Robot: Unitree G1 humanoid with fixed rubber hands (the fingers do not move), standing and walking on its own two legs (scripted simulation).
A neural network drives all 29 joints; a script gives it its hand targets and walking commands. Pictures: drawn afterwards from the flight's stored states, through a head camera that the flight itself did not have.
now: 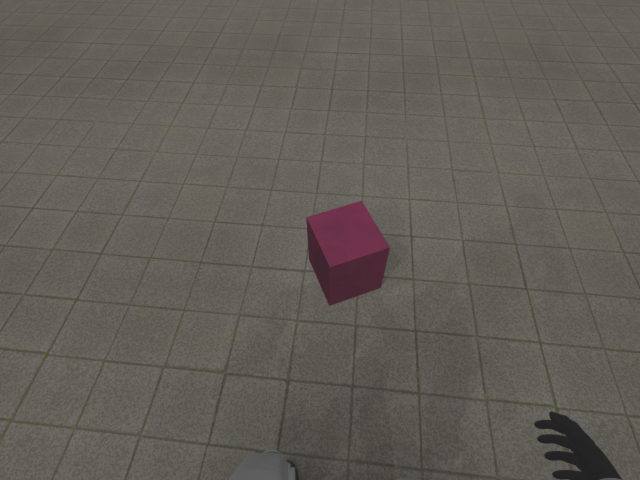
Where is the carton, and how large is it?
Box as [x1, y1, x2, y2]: [306, 201, 389, 305]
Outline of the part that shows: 361,201 306,217 309,259 329,305 378,288 381,284 389,247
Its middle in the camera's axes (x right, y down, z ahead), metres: +0.09 +0.06 +1.34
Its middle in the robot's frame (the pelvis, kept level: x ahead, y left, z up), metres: +0.84 -0.02 -0.63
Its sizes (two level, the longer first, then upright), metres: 0.210 0.200 0.250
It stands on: the floor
